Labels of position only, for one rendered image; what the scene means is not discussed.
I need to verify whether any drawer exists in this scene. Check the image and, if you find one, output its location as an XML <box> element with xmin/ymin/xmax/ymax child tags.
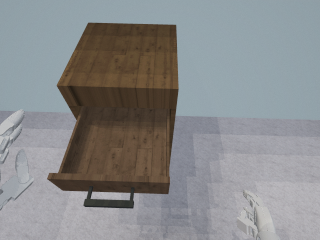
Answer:
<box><xmin>47</xmin><ymin>106</ymin><xmax>170</xmax><ymax>194</ymax></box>

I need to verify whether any robot left hand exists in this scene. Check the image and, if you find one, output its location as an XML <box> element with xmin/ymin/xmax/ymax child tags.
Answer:
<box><xmin>0</xmin><ymin>109</ymin><xmax>34</xmax><ymax>211</ymax></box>

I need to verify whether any cabinet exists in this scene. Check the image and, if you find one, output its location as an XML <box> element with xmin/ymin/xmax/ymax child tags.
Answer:
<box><xmin>56</xmin><ymin>22</ymin><xmax>179</xmax><ymax>164</ymax></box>

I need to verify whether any robot right hand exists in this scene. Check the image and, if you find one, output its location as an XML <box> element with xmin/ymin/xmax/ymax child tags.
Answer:
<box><xmin>237</xmin><ymin>190</ymin><xmax>276</xmax><ymax>239</ymax></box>

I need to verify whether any handle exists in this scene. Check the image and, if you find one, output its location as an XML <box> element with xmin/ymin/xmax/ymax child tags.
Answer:
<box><xmin>83</xmin><ymin>186</ymin><xmax>135</xmax><ymax>209</ymax></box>

